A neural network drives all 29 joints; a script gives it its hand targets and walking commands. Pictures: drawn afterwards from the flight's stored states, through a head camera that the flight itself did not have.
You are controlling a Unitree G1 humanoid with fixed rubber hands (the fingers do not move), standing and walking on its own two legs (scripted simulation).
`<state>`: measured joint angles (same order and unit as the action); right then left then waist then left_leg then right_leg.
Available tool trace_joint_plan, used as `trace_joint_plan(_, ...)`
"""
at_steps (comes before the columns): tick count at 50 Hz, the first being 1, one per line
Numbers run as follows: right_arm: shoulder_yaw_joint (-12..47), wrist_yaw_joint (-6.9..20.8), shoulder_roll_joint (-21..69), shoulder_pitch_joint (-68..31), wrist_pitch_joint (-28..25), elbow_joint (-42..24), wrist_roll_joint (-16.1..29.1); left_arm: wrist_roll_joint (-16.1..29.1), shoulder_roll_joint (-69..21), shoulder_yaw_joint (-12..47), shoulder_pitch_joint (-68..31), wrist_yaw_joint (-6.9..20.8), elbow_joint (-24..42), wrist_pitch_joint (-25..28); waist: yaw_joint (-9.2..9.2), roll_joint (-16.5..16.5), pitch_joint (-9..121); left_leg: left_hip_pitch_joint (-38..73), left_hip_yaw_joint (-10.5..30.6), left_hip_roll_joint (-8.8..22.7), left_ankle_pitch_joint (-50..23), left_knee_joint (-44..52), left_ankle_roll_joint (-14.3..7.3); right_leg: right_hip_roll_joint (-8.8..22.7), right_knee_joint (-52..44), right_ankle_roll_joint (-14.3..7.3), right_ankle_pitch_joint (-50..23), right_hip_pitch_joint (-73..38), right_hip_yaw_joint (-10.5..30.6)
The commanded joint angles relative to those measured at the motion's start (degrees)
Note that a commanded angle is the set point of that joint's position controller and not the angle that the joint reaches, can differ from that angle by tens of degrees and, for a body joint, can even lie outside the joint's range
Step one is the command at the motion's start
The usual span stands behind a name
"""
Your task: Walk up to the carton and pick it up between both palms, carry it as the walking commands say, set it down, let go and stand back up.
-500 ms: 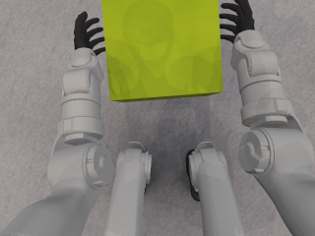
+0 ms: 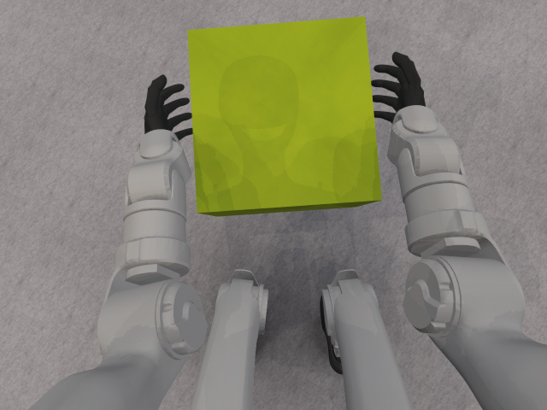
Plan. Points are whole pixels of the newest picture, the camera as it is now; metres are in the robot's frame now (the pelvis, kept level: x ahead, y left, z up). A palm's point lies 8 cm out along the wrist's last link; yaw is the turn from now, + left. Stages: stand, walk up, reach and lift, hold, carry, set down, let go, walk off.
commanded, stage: reach and lift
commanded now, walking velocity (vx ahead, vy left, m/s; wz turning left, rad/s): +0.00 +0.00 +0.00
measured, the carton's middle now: (281, 129) +0.52 +0.02 -0.15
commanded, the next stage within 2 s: none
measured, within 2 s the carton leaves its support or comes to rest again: neither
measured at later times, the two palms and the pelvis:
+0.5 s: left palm (138, 132) +0.46 +0.18 +0.01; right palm (432, 104) +0.48 -0.15 +0.01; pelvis +0.02 +0.00 +0.06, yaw +0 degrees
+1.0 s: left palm (94, 125) +0.43 +0.18 +0.09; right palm (482, 86) +0.46 -0.16 +0.09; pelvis +0.04 +0.00 +0.13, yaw +0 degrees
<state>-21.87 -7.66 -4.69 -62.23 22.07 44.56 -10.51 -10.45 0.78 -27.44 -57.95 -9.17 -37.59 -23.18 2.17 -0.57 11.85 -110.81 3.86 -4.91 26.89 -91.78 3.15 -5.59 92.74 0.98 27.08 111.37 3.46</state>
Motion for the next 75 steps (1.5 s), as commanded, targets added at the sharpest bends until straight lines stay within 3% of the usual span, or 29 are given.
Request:
trace_joint_plan(1,24.43,22.32,56.94,-34.42,-1.82,-0.70,9.32,10.39,-52.39,28.64,-40.18,24.06,0.67,2.05,0.25,-2.06,60.61,32.57,-8.54,-3.53,-15.05,8.83,-1.63,-2.81,-10.05,-0.12,-16.36,-38.12,-6.34)
trace_joint_plan(11,23.75,22.50,58.76,-30.63,-2.03,0.01,8.34,9.35,-53.49,27.76,-35.92,24.48,-0.53,2.16,0.63,-2.15,54.89,35.80,-7.77,-3.38,-12.61,13.45,-1.63,-2.64,-14.84,-0.03,-13.41,-41.63,-6.01)
trace_joint_plan(21,25.62,23.50,60.33,-26.27,-2.88,-1.63,8.79,9.40,-56.09,30.31,-30.88,24.23,2.05,2.55,0.74,-1.58,56.61,43.78,-6.49,-3.58,-16.85,17.37,-1.16,-2.93,-18.14,-0.20,-16.49,-45.05,-5.83)
trace_joint_plan(29,25.86,23.29,60.84,-22.36,-3.32,-1.45,7.86,8.69,-57.09,30.66,-27.05,24.71,0.88,3.12,-0.15,-1.12,54.10,45.38,-6.30,-3.70,-16.38,21.41,-1.44,-2.56,-22.32,-0.16,-17.32,-50.53,-4.68)
trace_joint_plan(39,25.83,23.77,61.78,-17.44,-3.43,-1.38,7.13,7.78,-57.36,30.53,-21.79,25.12,1.21,3.34,0.23,-1.48,47.28,50.87,-5.32,-3.14,-16.01,27.76,-2.08,-2.10,-28.63,-0.29,-17.28,-56.93,-3.80)
trace_joint_plan(61,29.17,25.21,63.81,-5.03,-3.30,-6.04,5.71,6.29,-59.41,34.23,-9.02,26.10,5.57,2.99,0.06,-0.64,40.41,67.63,-3.02,-2.10,-23.01,41.74,-2.66,-1.10,-42.58,-0.54,-24.74,-71.82,-1.43)
trace_joint_plan(75,29.87,26.02,63.55,2.23,-1.94,-8.02,3.59,4.64,-59.05,34.17,-1.67,26.77,7.30,1.43,0.57,-0.82,30.11,79.82,-2.09,-1.21,-25.24,51.82,-2.95,-0.44,-52.62,-1.03,-25.39,-80.32,-0.81)
